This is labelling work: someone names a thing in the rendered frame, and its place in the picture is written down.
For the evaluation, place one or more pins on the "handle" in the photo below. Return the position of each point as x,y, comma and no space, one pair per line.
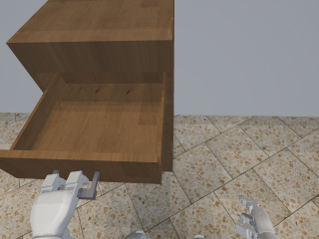
85,193

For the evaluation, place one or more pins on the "robot left hand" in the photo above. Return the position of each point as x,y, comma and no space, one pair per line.
53,209

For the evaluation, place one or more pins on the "drawer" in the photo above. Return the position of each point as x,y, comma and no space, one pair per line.
108,122

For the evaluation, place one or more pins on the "robot right hand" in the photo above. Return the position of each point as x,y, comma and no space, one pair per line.
250,226

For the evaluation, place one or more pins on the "cabinet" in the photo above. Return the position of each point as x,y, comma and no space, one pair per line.
102,36

